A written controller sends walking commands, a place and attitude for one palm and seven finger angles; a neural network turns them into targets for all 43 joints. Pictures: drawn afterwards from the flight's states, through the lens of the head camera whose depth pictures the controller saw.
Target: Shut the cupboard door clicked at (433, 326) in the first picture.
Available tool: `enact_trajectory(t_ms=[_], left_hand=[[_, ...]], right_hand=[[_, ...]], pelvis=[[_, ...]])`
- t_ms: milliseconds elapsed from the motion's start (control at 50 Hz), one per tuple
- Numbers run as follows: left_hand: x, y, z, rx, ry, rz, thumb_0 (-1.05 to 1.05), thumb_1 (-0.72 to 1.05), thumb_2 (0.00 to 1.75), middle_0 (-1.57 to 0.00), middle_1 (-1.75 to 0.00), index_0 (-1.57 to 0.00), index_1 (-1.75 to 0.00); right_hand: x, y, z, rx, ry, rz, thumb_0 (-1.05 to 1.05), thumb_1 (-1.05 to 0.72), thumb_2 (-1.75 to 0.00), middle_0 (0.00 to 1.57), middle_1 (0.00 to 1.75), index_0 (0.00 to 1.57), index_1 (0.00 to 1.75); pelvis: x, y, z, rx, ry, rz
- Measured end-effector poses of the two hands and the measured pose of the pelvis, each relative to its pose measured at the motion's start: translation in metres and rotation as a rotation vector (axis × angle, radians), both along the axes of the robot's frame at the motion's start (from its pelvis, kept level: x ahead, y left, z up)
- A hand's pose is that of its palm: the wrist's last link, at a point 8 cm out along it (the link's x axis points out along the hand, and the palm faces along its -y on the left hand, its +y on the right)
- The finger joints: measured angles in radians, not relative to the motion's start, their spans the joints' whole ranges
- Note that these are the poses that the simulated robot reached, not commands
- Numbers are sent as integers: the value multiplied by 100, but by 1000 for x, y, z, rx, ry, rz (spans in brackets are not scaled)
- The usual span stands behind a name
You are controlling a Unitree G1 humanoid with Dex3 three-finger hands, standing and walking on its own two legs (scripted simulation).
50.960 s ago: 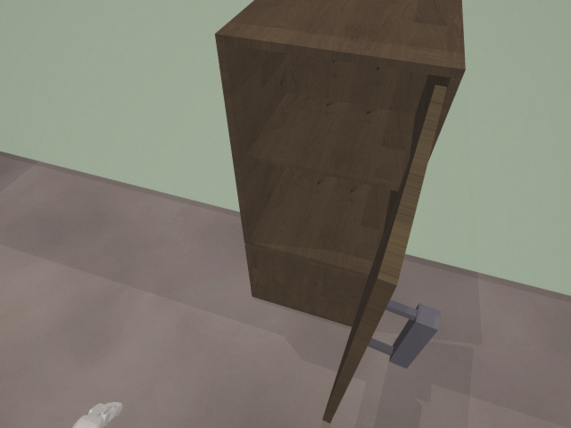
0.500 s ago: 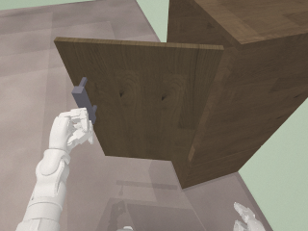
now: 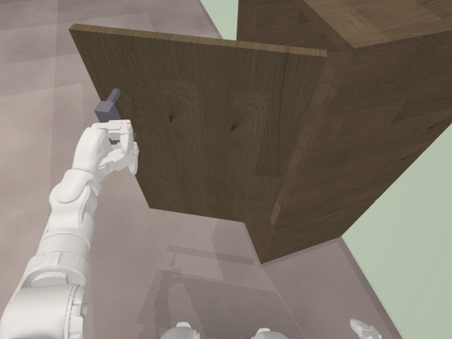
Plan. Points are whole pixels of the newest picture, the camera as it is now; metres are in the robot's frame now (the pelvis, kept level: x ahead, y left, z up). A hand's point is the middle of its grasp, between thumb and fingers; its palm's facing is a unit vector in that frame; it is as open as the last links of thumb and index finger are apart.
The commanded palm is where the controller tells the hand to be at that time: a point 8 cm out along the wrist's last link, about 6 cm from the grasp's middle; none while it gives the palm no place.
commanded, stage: push the door shut along its arc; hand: left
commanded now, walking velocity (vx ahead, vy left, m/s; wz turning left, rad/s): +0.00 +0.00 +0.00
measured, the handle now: (120, 125) +0.50 +0.20 +0.08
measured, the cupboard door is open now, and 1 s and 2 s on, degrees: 63 51 36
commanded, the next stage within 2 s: pull the fist back off the door in 1.38 s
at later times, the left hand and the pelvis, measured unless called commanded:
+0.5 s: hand (156, 138) +0.45 +0.12 +0.08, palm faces -0.35 -0.94 -0.03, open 3.1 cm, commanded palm +0.46 +0.18 +0.08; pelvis -0.01 +0.02 -0.01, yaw +0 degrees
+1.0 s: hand (169, 116) +0.51 +0.10 +0.08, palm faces -0.43 -0.90 -0.02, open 3.0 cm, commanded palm +0.53 +0.14 +0.08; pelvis -0.01 +0.01 -0.03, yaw -2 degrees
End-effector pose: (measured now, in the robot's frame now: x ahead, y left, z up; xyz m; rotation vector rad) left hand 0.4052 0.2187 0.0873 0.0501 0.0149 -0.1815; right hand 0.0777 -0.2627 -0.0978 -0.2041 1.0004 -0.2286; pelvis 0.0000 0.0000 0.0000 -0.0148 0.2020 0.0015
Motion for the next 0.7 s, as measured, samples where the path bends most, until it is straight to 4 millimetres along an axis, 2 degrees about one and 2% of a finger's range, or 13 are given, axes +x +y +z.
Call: enact_trajectory(t_ms=[140,280,360,440,540,700], left_hand=[[16,-1,-1,-12,14,-42,2,90,90,-130,-150,-131,-150],[30,-2,-2,-8,10,-76,2,90,90,-130,-150,-131,-150],[35,-10,-2,0,11,-114,2,90,90,-130,-150,-130,-150],[41,-27,-1,-4,18,-163,2,90,90,-130,-150,-130,-150],[56,-43,0,-23,28,-180,2,90,90,-130,-150,-130,-150],[83,-50,1,-7,33,-192,2,90,90,-130,-150,-129,-150]], right_hand=[[-20,1,-4,-5,61,-29,1,-90,-89,20,30,20,30],[-32,4,-7,-14,96,-37,0,-90,-89,20,30,20,30],[-36,8,-9,-12,107,-41,0,-90,-89,20,30,20,30],[-39,12,-11,-8,112,-45,0,-90,-89,20,30,20,30],[-46,16,-12,-6,112,-58,0,-90,-89,20,30,20,30],[-75,14,-17,-8,173,-98,0,-90,-89,20,30,20,30]], pelvis=[[1,4,-2,-5,23,-3],[-2,9,-6,-12,41,1],[-4,13,-8,-16,51,2],[-5,16,-9,-18,55,1],[-7,17,-11,-17,64,-7],[-10,16,-18,-16,103,-22]])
